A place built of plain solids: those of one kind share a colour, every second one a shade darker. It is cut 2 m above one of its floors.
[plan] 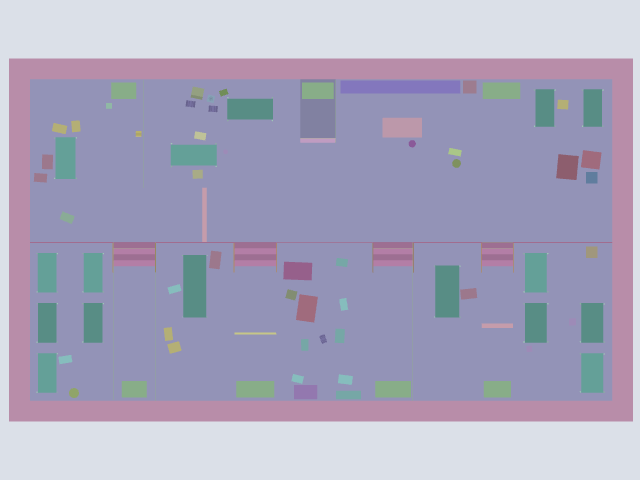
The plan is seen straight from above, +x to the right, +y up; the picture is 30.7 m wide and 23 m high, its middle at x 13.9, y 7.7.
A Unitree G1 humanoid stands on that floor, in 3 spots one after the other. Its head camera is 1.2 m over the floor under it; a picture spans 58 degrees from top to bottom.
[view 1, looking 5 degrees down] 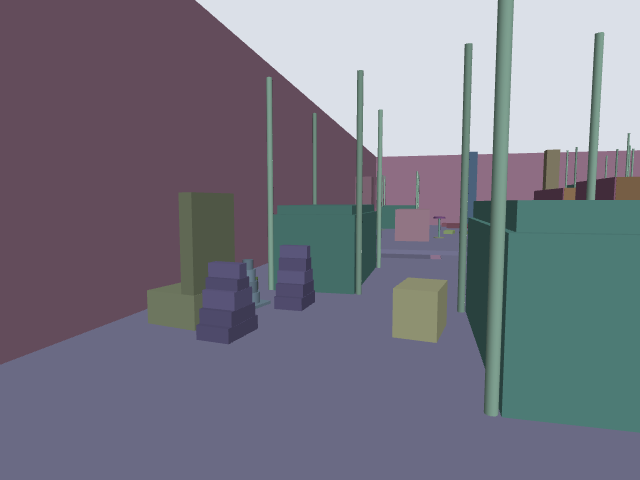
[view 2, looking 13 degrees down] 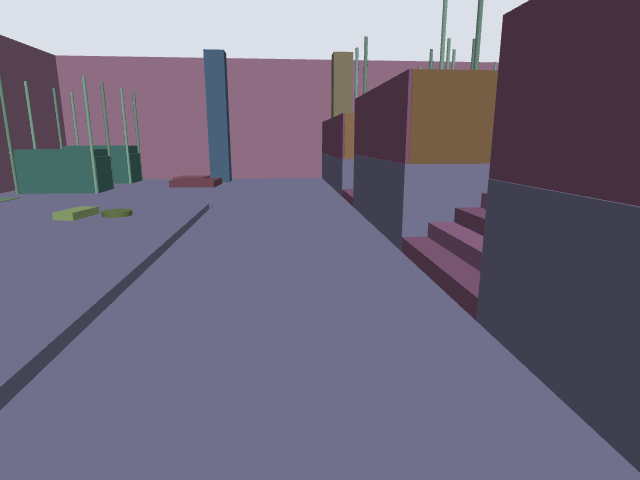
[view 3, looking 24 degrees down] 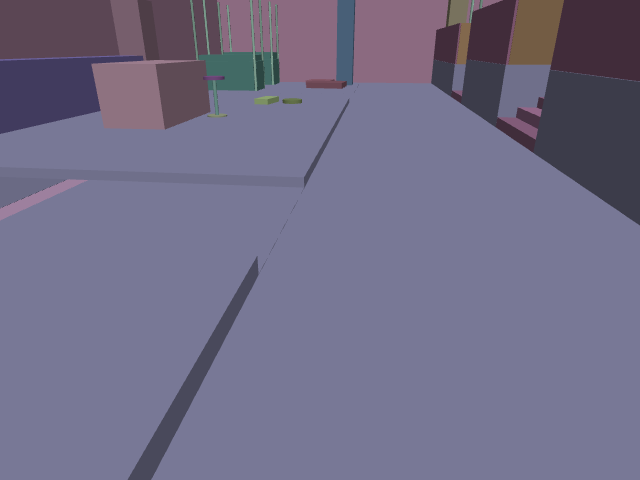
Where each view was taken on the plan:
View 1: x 4.50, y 12.65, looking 14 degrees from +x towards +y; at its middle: piece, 5.12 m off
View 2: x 13.80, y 8.90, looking -5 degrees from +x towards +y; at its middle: floor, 5.33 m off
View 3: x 10.80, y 9.58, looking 7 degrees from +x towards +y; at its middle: floor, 2.95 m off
